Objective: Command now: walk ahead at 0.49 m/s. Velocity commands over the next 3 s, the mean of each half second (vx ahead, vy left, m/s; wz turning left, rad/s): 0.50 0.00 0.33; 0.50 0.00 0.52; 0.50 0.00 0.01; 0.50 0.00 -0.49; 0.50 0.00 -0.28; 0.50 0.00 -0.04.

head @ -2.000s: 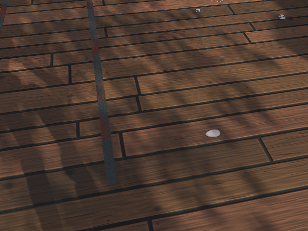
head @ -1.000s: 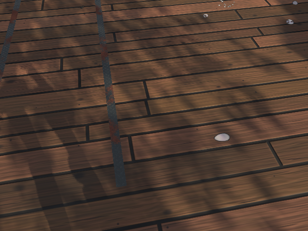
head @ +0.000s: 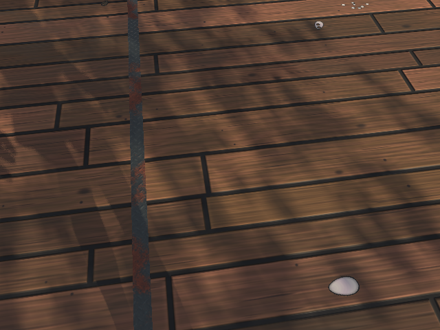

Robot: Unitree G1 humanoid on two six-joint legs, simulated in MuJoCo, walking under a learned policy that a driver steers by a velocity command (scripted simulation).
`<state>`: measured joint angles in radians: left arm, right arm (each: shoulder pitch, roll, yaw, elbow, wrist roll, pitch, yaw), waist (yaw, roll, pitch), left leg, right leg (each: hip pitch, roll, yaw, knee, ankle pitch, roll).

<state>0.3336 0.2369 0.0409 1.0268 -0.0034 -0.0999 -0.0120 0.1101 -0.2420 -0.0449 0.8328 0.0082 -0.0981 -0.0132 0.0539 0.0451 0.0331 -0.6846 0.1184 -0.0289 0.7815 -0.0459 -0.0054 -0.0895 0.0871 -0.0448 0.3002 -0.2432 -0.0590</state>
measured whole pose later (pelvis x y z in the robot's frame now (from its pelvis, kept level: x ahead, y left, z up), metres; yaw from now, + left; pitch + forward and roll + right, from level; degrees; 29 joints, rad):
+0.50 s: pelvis +0.28 +0.06 +0.01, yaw +12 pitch +2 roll -1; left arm 0.03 0.29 0.06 0.85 0.01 -0.10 0.01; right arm 0.37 -0.25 -0.06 0.84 0.01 -0.07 -0.01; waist -0.06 -0.03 0.03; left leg -0.13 -0.11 -0.12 0.30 -0.18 0.10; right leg -0.64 -0.07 0.12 0.66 -0.01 0.03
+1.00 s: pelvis +0.55 +0.09 +0.00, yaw +29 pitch +2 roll -2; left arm 0.32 0.27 0.07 0.91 0.00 -0.10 -0.01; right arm 0.18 -0.31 -0.07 0.69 0.02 -0.04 0.00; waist 0.07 0.05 0.02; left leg -0.68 0.10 -0.08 0.89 -0.14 0.01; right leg -0.05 0.03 -0.11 0.24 -0.21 -0.03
